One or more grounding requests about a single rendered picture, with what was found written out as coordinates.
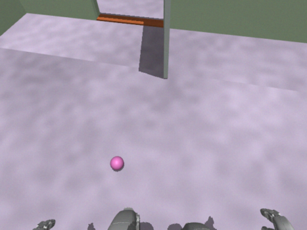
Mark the ball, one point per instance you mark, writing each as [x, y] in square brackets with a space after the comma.
[116, 163]

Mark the right robot hand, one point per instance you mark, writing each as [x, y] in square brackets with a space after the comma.
[279, 222]

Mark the left robot hand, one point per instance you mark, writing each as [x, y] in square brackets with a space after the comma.
[45, 225]

